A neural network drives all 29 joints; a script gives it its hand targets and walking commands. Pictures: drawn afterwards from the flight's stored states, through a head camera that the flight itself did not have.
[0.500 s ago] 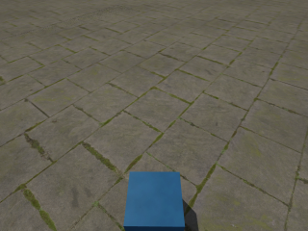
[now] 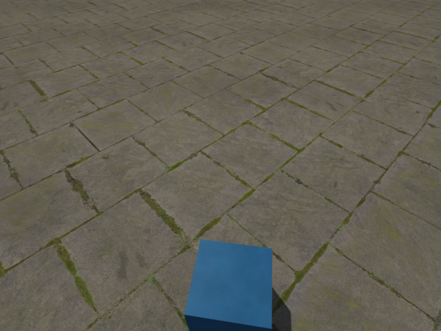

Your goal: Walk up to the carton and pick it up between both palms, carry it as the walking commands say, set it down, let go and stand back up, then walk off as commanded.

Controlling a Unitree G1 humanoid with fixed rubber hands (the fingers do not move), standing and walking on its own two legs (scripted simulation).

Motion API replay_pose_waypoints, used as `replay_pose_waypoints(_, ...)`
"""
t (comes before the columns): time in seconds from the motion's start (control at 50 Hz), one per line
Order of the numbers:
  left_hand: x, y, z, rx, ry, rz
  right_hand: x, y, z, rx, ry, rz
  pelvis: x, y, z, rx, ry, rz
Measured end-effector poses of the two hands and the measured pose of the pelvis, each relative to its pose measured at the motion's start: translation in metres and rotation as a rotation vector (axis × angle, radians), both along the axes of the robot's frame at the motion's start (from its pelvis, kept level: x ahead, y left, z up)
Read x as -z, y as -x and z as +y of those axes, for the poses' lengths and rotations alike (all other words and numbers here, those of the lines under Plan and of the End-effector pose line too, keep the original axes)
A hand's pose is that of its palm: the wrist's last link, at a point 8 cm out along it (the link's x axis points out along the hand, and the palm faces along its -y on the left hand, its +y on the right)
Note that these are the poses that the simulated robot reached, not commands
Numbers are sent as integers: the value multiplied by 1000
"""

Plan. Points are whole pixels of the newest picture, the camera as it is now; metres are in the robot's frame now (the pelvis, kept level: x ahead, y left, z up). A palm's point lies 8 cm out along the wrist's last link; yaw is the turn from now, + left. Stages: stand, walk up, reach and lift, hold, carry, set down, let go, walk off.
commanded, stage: walk off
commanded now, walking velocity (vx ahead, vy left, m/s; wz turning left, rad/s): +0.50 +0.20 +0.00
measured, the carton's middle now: (231, 292) +0.42 -0.01 -0.63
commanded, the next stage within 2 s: stand in 0.28 s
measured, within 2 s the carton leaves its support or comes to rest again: rests again in 0.56 s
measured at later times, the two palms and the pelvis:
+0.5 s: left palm (60, 314) +0.18 +0.37 -0.15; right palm (276, 324) +0.18 -0.09 -0.15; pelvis +0.16 +0.13 -0.01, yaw -4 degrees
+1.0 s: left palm (85, 249) +0.33 +0.37 -0.14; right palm (242, 301) +0.22 -0.02 -0.14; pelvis +0.27 +0.16 +0.00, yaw -2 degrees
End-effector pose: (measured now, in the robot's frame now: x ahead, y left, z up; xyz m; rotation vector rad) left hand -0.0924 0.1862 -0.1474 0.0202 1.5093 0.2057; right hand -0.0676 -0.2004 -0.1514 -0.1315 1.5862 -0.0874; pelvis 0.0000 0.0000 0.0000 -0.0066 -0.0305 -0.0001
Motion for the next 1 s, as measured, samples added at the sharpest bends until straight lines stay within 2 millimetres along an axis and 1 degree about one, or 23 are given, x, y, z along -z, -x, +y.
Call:
replay_pose_waypoints(0.04,-2,12,6,-26,-1,30,-1,-21,-4,-23,13,-28,1,-7,6,-9,2,8)
replay_pose_waypoints(0.08,-5,22,13,-43,-3,71,-2,-50,-7,-37,27,-83,1,-16,13,-14,5,13)
replay_pose_waypoints(0.14,-10,30,26,-58,-4,128,-7,-106,-4,-51,48,-191,2,-32,26,-18,8,21)
replay_pose_waypoints(0.18,-12,28,38,-67,-5,154,-10,-148,4,-68,53,-261,3,-46,38,-21,9,22)
replay_pose_waypoints(0.22,-12,19,52,-75,-8,169,-12,-192,15,-87,53,-329,5,-62,52,-21,6,23)
replay_pose_waypoints(0.28,-6,-4,78,-88,-12,182,-13,-256,40,-106,52,-424,13,-90,77,-14,-13,28)
replay_pose_waypoints(0.32,1,-28,98,-70,-8,187,-13,-288,58,-90,54,-488,19,-108,93,11,-48,27)
replay_pose_waypoints(0.34,3,-44,108,-57,-7,182,-12,-299,65,-74,58,-521,21,-115,101,24,-48,30)
replay_pose_waypoints(0.36,5,-64,120,-37,-11,167,-12,-304,73,-54,61,-542,21,-122,107,29,-46,31)
replay_pose_waypoints(0.4,8,-115,143,15,-31,98,-8,-301,88,-17,56,-531,20,-135,116,41,-50,30)
replay_pose_waypoints(0.44,8,-177,163,70,-56,-4,-3,-284,103,20,45,-468,16,-146,123,57,-44,30)
replay_pose_waypoints(0.5,0,-275,181,152,-89,-178,-2,-249,109,93,77,-344,9,-161,132,70,-40,34)
replay_pose_waypoints(0.54,-8,-336,185,188,-102,-285,-3,-223,114,107,73,-243,5,-172,135,71,-42,37)
replay_pose_waypoints(0.58,-16,-390,182,218,-108,-375,-4,-198,122,126,65,-145,4,-182,137,73,-45,38)
replay_pose_waypoints(0.62,-23,-433,173,248,-106,-442,-3,-178,131,154,47,-61,5,-192,138,71,-47,35)
replay_pose_waypoints(0.66,-26,-462,162,276,-97,-482,-1,-162,141,181,19,10,7,-203,138,68,-36,22)
replay_pose_waypoints(0.7,-29,-476,151,301,-79,-493,-2,-157,151,207,-3,57,6,-214,140,49,-10,10)
replay_pose_waypoints(0.74,-27,-480,144,301,-54,-482,-3,-162,160,208,-15,83,5,-224,142,44,-6,4)
replay_pose_waypoints(0.78,-20,-476,140,286,-27,-448,-3,-176,167,200,-22,74,4,-232,145,35,5,-6)
replay_pose_waypoints(0.84,-9,-458,139,244,19,-361,-4,-206,175,186,-27,21,2,-245,150,44,3,-18)
replay_pose_waypoints(0.86,-8,-455,142,223,23,-346,-5,-218,177,179,-25,-2,0,-249,152,42,7,-17)
replay_pose_waypoints(0.92,-7,-448,164,176,-8,-316,-7,-252,181,145,-19,-62,-2,-259,156,42,9,-14)
replay_pose_waypoints(1.0,-4,-423,186,135,-43,-223,-7,-291,179,117,5,-134,-4,-269,161,44,13,-17)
